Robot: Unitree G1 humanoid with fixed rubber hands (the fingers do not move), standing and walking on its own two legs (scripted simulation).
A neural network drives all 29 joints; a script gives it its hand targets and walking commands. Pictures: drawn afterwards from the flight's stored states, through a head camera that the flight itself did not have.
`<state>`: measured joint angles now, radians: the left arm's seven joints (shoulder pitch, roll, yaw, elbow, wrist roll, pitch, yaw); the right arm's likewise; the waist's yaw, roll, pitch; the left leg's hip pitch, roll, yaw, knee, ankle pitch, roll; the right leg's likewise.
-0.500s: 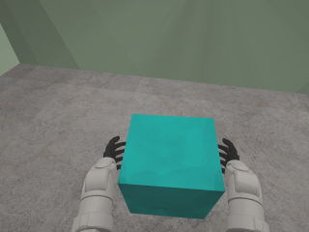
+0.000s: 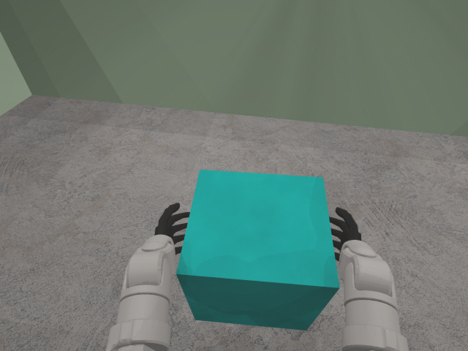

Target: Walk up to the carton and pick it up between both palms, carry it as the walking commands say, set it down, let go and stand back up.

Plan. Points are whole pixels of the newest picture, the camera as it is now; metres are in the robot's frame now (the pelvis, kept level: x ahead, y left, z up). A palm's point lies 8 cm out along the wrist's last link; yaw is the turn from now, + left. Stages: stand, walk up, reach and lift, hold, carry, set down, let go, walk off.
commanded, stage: reach and lift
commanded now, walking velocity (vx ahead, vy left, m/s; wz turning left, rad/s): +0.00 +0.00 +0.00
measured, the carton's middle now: (255, 253) +0.34 -0.02 -0.02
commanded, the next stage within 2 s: hold in 0.88 s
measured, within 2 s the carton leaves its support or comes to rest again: neither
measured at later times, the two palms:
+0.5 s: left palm (160, 248) +0.29 +0.15 +0.05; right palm (348, 251) +0.30 -0.18 +0.05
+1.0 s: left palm (161, 253) +0.29 +0.15 +0.05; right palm (351, 255) +0.29 -0.18 +0.05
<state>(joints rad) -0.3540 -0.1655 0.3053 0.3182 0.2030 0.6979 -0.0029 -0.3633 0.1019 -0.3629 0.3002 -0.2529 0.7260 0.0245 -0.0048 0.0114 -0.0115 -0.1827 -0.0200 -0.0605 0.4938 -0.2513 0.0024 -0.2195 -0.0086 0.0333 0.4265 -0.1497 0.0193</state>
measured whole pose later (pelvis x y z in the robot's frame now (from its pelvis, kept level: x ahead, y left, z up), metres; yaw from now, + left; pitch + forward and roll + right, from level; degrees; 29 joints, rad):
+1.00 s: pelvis -0.01 +0.00 +0.00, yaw +0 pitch -4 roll +0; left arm -0.29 -0.16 0.29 0.27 0.20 0.73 -0.01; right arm -0.33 0.10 -0.31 0.27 -0.25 0.76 0.02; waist 0.00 0.01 -0.03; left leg -0.17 -0.02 -0.06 0.47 -0.23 0.00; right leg -0.21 -0.01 0.03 0.42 -0.13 0.02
